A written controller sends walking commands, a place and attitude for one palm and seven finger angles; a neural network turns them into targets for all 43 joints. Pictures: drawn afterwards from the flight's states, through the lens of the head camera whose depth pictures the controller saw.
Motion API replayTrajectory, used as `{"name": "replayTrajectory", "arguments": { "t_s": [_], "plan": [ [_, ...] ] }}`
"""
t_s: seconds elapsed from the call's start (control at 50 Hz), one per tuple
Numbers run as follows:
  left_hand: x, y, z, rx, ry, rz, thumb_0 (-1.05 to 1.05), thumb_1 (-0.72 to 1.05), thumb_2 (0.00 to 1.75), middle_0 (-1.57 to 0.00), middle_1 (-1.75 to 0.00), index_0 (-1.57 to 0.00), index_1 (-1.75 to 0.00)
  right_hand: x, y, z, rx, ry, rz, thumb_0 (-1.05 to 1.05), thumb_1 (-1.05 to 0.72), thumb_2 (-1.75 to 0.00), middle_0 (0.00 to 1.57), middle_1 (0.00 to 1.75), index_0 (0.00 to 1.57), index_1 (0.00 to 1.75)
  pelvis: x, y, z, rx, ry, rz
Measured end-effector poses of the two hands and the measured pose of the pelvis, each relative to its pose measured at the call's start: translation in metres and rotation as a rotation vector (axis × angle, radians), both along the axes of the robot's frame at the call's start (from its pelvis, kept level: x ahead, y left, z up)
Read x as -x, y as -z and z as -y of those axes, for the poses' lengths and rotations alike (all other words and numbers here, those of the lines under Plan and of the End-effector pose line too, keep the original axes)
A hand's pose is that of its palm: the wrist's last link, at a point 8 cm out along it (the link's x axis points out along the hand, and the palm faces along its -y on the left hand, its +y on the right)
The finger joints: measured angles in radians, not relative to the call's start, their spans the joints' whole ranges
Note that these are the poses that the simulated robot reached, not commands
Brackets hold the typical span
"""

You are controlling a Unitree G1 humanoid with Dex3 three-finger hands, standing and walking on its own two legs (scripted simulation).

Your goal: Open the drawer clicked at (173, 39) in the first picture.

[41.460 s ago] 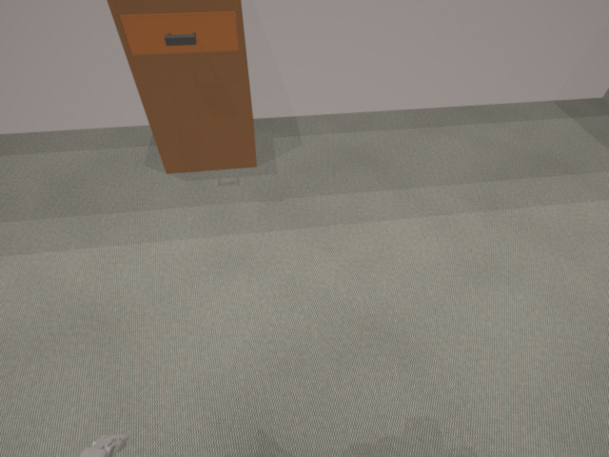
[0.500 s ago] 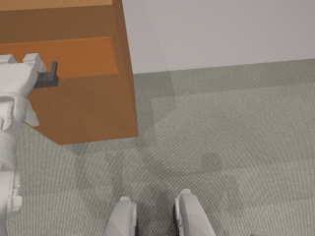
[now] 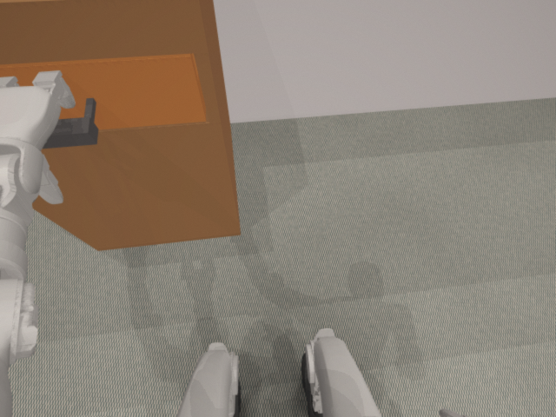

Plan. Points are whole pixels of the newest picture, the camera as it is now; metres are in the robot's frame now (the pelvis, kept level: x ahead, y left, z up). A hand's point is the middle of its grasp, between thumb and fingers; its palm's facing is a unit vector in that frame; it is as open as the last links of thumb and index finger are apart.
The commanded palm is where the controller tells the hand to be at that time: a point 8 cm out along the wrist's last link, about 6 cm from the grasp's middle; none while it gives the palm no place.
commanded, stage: lift the hand off the handle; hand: left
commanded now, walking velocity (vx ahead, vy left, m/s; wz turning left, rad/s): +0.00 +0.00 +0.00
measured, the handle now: (56, 120) +0.54 +0.31 +0.02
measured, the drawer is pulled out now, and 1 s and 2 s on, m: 0.00 0.00 0.00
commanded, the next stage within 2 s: none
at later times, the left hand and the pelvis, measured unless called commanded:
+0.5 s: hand (30, 139) +0.49 +0.32 +0.04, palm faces -0.08 +0.00 -1.00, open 13.9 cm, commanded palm +0.48 +0.31 +0.10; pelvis +0.03 +0.01 +0.03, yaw -1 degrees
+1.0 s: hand (12, 118) +0.49 +0.32 +0.08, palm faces -0.06 -0.01 -1.00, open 13.7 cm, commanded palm +0.48 +0.31 +0.14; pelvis +0.06 +0.02 +0.06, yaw -1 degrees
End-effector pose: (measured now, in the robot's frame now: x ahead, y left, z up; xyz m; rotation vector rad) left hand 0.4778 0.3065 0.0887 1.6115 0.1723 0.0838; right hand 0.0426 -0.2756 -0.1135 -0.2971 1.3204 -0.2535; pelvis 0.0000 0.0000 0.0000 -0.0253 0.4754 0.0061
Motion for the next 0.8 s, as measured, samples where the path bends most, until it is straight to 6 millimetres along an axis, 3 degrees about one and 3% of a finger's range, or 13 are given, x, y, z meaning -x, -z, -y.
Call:
{"name": "replayTrajectory", "arguments": {
  "t_s": [0.32, 0.64, 0.8],
  "plan": [
    [0.006, -0.004, -0.005, 0.044, 0.031, -0.022, 0.00, -0.49, 0.30, -0.36, -1.29, -0.32, -1.20, 0.006, -0.016, -0.003, 0.002, 0.028, -0.048, 0.00, -0.90, -0.90, 0.21, 0.30, 0.21, 0.30, -0.013, -0.015, -0.003, 0.007, 0.005, 0.018],
    [-0.001, -0.011, -0.016, 0.054, 0.010, -0.054, 0.00, -0.49, 0.30, -0.32, -1.20, -0.35, -1.21, -0.026, -0.042, -0.008, 0.014, 0.028, -0.047, 0.00, -0.90, -0.90, 0.21, 0.30, 0.21, 0.30, -0.039, -0.039, -0.011, 0.020, 0.003, 0.046],
    [-0.001, -0.027, -0.015, 0.065, 0.036, -0.013, 0.00, -0.49, 0.30, -0.32, -1.20, -0.36, -1.21, -0.043, -0.050, -0.013, 0.003, 0.027, -0.033, 0.00, -0.90, -0.90, 0.21, 0.30, 0.20, 0.30, -0.051, -0.049, -0.015, 0.025, 0.002, 0.070]
  ]
}}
